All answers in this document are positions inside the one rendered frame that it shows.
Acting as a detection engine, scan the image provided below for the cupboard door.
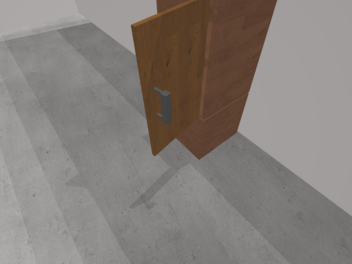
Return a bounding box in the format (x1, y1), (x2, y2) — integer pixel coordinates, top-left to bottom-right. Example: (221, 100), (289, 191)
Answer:
(131, 0), (210, 156)

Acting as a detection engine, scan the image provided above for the handle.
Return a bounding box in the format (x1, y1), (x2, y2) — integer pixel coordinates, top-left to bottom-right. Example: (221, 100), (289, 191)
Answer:
(153, 87), (172, 125)

